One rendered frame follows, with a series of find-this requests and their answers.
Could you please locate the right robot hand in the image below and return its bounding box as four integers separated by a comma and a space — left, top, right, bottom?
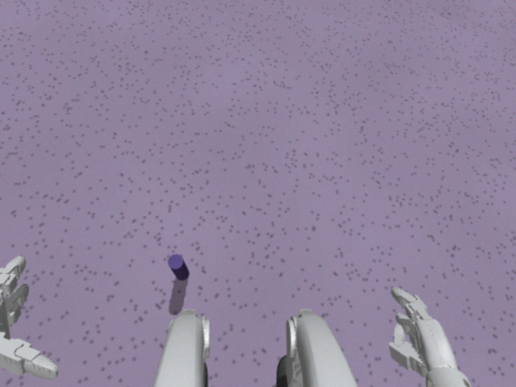
389, 287, 459, 378

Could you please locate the right robot arm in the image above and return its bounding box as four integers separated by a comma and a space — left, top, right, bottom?
426, 368, 472, 387

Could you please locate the left robot hand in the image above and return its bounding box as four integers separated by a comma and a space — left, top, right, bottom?
0, 256, 58, 380

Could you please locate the can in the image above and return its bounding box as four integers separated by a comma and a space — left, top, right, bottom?
168, 254, 189, 281

